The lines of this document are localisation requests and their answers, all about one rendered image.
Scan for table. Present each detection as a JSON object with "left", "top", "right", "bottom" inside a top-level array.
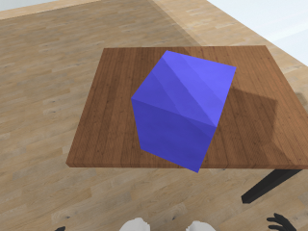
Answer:
[{"left": 65, "top": 45, "right": 308, "bottom": 204}]

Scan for carton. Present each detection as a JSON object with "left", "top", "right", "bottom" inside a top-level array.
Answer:
[{"left": 131, "top": 50, "right": 236, "bottom": 173}]

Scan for left robot thigh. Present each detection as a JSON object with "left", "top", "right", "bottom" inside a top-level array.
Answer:
[{"left": 119, "top": 219, "right": 150, "bottom": 231}]

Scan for right robot hand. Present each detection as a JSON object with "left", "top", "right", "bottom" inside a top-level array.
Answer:
[{"left": 267, "top": 213, "right": 296, "bottom": 231}]

